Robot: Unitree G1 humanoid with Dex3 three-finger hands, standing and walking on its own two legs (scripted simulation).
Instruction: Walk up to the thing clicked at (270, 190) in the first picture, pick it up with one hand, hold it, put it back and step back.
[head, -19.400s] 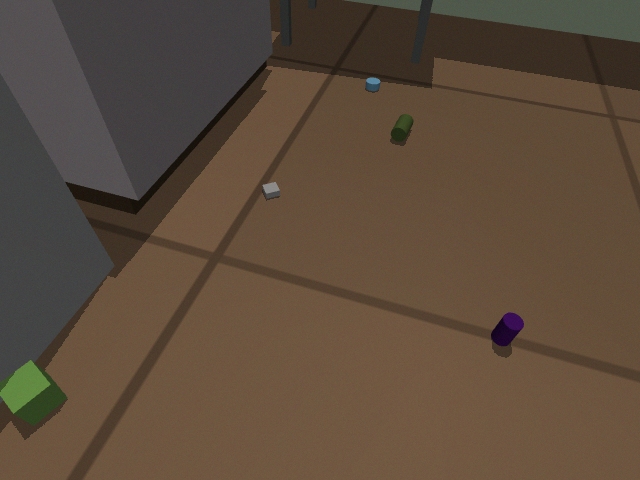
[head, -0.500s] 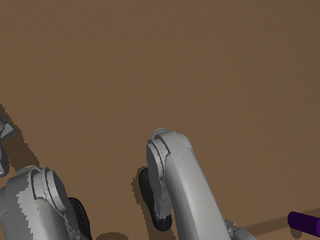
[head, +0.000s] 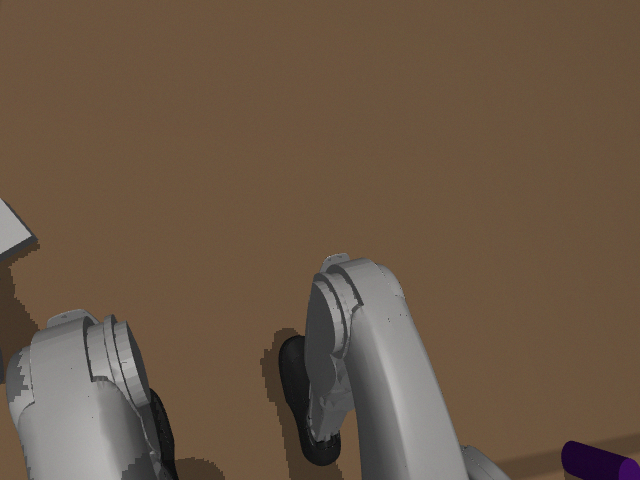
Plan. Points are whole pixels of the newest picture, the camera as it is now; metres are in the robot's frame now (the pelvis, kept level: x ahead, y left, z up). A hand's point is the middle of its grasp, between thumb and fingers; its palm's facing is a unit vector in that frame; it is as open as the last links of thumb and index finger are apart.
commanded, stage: rest palm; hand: left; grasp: from above
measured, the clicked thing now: out of the picture +0.44 +0.31 -0.29
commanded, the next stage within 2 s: close in 0.80 s
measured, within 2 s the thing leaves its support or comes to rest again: neither
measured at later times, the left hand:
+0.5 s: hand out of the picture +0.43 +0.32 -0.25, palm faces -0.33 -0.32 -0.89, open 14.1 cm
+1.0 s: hand out of the picture +0.43 +0.32 -0.26, palm faces -0.34 -0.31 -0.89, open 13.5 cm
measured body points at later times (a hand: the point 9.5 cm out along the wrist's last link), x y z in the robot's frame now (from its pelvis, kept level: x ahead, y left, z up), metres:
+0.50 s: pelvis +0.00 +0.00 -0.01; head +0.28 +0.09 +0.32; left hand +0.45 +0.33 -0.20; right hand -0.01 -0.24 -0.07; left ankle +0.07 +0.13 -0.27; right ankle +0.10 -0.12 -0.27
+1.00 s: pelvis -0.01 +0.01 -0.01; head +0.27 +0.12 +0.32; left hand +0.44 +0.33 -0.21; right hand +0.02 -0.24 -0.05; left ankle +0.07 +0.13 -0.27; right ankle +0.10 -0.12 -0.27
